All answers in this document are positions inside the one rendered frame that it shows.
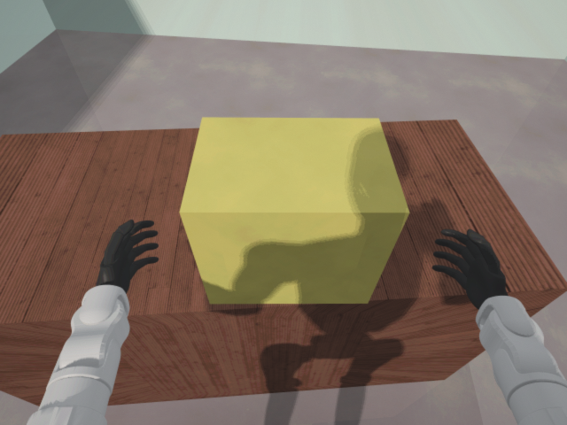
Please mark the robot right hand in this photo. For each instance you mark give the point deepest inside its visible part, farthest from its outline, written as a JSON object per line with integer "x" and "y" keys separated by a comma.
{"x": 481, "y": 275}

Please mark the pedestal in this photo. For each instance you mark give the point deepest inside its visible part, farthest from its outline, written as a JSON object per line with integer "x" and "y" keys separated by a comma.
{"x": 63, "y": 195}

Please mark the right robot forearm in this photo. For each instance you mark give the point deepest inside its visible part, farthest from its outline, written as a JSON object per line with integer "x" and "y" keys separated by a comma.
{"x": 525, "y": 370}

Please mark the carton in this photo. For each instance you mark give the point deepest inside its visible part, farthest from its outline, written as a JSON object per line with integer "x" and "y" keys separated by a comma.
{"x": 292, "y": 210}

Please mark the left robot forearm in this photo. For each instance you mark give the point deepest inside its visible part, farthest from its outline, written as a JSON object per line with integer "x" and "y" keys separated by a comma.
{"x": 82, "y": 380}

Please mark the robot left hand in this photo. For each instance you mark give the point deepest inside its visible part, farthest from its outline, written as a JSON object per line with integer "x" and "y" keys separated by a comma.
{"x": 117, "y": 267}

